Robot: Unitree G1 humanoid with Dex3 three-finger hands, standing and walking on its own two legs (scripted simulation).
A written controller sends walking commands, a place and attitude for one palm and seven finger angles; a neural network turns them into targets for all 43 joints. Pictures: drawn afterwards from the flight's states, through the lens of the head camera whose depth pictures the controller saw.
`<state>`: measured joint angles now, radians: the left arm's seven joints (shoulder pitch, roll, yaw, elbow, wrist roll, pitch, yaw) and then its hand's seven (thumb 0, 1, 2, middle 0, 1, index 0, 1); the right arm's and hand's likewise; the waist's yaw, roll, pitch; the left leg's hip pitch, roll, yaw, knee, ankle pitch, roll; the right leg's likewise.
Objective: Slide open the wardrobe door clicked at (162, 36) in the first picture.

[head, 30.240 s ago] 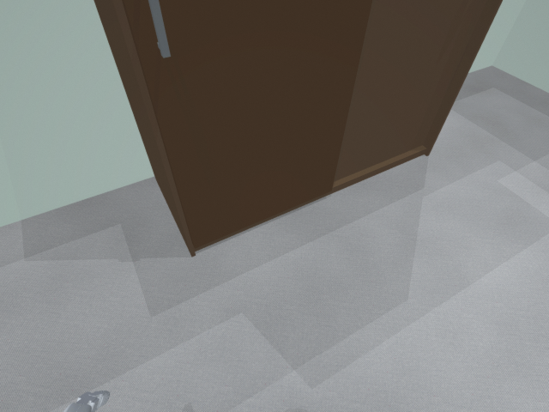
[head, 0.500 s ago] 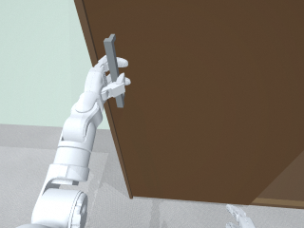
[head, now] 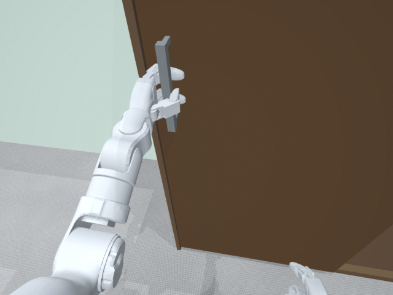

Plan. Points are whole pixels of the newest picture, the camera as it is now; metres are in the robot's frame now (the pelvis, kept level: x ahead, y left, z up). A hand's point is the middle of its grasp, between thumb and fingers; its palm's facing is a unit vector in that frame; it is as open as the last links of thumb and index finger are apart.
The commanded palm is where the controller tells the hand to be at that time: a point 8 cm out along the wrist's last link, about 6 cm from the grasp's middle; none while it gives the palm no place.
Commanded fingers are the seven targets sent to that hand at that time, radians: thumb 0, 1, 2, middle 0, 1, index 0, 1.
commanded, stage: tug the door sideways, standing still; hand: left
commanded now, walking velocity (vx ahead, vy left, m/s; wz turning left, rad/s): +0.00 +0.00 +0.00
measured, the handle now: (169, 88) +0.47 +0.09 +0.21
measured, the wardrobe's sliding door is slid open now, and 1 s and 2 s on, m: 0.00 0.06 0.31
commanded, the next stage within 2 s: step sideways, sliding the door along in 0.24 s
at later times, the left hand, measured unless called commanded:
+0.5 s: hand (190, 107) +0.41 +0.04 +0.20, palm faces -0.13 -0.98 -0.12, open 5.9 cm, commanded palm +0.40 +0.08 +0.21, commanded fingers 0.00 0.90 0.90 -0.45 -1.40 -0.45 -1.40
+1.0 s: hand (208, 111) +0.41 +0.01 +0.19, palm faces -0.01 -1.00 -0.07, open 6.1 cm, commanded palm +0.39 +0.00 +0.20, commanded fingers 0.00 0.90 0.90 -0.45 -1.40 -0.45 -1.40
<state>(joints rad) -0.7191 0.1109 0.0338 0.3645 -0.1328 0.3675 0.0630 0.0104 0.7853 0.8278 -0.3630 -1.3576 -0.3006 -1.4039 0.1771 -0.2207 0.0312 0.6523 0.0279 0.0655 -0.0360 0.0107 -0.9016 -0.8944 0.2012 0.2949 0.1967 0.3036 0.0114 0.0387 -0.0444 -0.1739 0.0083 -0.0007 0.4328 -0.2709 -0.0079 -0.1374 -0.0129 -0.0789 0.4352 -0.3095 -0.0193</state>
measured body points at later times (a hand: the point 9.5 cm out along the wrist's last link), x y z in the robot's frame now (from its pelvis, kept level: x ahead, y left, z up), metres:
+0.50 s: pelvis -0.03 +0.01 -0.01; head -0.01 +0.00 +0.44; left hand +0.41 +0.09 +0.21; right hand +0.11 -0.23 -0.12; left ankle -0.03 +0.13 -0.74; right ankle -0.05 -0.10 -0.74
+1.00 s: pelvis -0.03 -0.08 -0.02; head +0.05 -0.07 +0.42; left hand +0.41 +0.06 +0.20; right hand +0.15 -0.33 -0.12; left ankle +0.00 +0.04 -0.74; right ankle -0.02 -0.20 -0.67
